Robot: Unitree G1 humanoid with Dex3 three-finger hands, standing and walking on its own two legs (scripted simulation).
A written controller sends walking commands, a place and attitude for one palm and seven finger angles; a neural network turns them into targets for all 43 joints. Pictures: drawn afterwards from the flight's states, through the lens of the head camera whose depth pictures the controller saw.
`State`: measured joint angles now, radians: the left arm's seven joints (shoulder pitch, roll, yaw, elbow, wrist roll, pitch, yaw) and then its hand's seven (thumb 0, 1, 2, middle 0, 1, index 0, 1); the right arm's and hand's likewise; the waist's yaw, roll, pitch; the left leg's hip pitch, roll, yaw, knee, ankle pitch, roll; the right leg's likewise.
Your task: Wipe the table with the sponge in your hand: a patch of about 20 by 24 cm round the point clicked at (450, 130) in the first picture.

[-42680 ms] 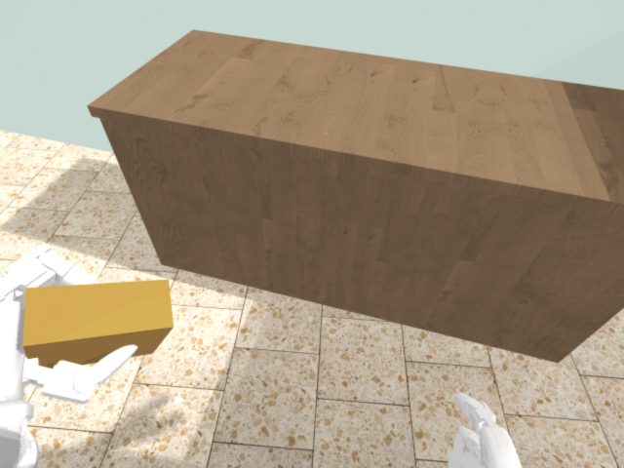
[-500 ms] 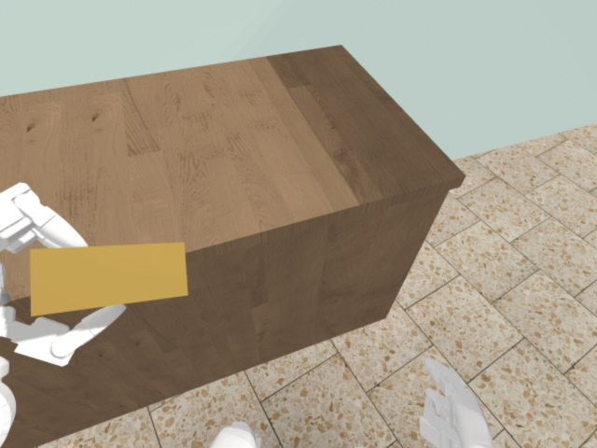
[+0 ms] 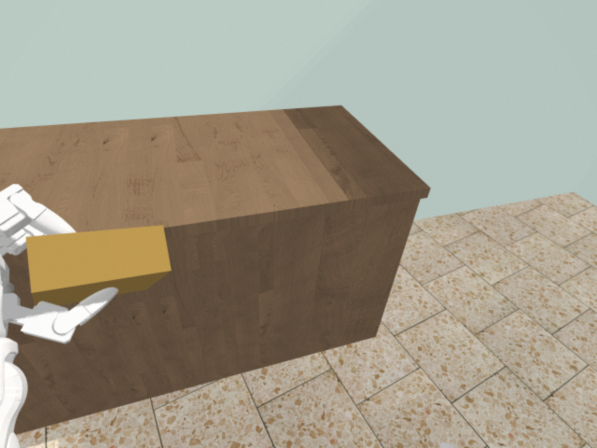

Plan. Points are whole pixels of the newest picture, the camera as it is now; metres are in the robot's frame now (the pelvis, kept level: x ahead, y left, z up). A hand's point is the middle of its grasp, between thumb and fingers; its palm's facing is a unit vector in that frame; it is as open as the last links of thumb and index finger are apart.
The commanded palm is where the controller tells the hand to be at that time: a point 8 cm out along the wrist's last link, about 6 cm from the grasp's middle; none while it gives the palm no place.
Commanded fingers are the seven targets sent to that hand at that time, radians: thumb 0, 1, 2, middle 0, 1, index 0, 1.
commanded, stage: stop stepping back and stand still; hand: left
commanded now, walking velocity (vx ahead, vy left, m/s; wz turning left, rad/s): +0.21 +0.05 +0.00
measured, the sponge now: (116, 265) +0.23 +0.22 +0.20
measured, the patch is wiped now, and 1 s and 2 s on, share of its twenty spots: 0.95 0.95 0.95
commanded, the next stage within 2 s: stand and wait in 0.84 s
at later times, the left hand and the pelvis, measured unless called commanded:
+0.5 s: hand (40, 351) +0.12 +0.22 +0.23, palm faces +0.37 -0.89 -0.26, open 9.2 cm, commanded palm +0.06 +0.25 +0.22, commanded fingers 0.00 0.10 1.30 -1.20 -1.60 -1.20 -1.60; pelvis -0.12 -0.01 +0.01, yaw -4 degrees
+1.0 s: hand (64, 399) +0.10 +0.19 +0.20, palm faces +0.36 -0.86 -0.36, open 9.2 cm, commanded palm +0.04 +0.24 +0.22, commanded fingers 0.00 0.10 1.30 -1.20 -1.60 -1.20 -1.60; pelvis -0.13 -0.03 +0.00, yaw -3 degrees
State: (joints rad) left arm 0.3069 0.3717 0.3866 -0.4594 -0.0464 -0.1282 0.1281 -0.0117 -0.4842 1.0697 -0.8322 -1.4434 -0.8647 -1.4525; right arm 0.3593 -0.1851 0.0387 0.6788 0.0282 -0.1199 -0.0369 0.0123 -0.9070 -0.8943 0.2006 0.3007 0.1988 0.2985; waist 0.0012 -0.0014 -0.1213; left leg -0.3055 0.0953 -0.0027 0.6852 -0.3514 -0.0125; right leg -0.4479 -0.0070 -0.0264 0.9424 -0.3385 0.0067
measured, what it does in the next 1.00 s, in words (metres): walks backwards: right foot, then left foot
